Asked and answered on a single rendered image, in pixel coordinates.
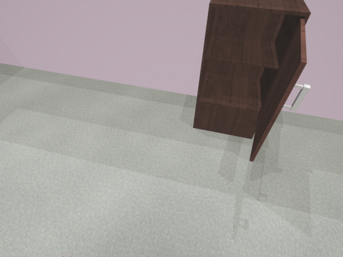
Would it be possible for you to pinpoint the cupboard door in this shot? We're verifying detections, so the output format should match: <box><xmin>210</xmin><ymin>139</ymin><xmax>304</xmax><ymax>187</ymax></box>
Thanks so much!
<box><xmin>250</xmin><ymin>19</ymin><xmax>307</xmax><ymax>162</ymax></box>

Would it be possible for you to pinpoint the handle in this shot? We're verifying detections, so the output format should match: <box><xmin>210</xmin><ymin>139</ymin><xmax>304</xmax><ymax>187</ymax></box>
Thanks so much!
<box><xmin>283</xmin><ymin>84</ymin><xmax>310</xmax><ymax>112</ymax></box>

